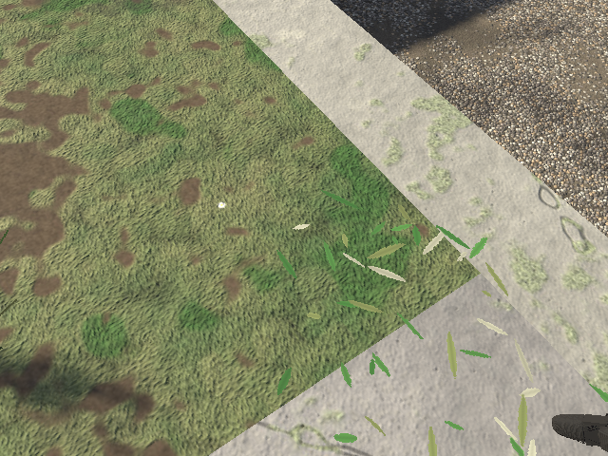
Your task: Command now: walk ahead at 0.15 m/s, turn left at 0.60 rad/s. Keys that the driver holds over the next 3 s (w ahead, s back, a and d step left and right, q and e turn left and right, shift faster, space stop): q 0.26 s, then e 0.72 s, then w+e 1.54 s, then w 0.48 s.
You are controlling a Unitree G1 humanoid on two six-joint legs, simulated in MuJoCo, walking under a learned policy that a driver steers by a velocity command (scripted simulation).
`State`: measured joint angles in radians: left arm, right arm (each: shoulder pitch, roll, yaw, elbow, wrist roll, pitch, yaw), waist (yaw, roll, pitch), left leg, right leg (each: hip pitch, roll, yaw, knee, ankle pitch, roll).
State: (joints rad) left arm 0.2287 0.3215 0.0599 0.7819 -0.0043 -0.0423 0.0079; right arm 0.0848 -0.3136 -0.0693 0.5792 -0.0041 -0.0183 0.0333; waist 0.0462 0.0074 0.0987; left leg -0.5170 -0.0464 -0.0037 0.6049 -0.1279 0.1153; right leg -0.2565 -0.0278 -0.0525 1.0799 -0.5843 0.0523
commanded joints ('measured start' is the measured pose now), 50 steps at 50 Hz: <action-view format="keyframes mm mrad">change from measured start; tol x16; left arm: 1 -12 137 16 -108 -8 -17 0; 22 -194 49 -18 -154 45 13 -13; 50 38 101 54 -233 -13 95 -26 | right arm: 1 133 -170 -55 -52 18 -9 -10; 20 209 17 22 46 -34 35 -50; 50 97 -124 -51 91 31 28 -62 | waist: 1 -87 22 -341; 18 -30 132 -245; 21 -172 -210 -170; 38 -43 187 -173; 50 -27 65 -204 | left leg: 1 606 309 -464 -205 395 232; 5 245 205 -332 -263 403 171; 13 203 147 -401 -255 35 114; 18 217 158 -373 -143 103 66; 21 211 -2 -157 -33 -296 -104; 34 336 42 -88 -84 -29 -82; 40 434 460 -390 -227 423 203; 48 385 314 -35 -150 334 65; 50 280 267 43 -17 55 -19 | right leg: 1 -445 -16 146 251 65 -3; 18 5 2 99 -544 403 -12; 21 -16 -252 401 -733 687 -229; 24 -130 -99 310 -739 299 -131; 35 -114 -19 359 -541 513 -142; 40 -353 30 144 83 -53 -11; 50 89 68 -18 -592 402 -73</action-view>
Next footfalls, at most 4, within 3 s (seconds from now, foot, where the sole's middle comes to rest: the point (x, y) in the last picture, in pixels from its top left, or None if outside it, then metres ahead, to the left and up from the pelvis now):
0.38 right None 0.19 -0.15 -0.75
1.02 right None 0.16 -0.18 -0.75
1.46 left None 0.40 -0.02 -0.75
1.96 right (516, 393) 0.55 -0.42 -0.75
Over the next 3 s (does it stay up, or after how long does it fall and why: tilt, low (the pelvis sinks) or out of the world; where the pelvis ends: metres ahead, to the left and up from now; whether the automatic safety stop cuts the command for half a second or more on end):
stays up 0.70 -0.55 0.01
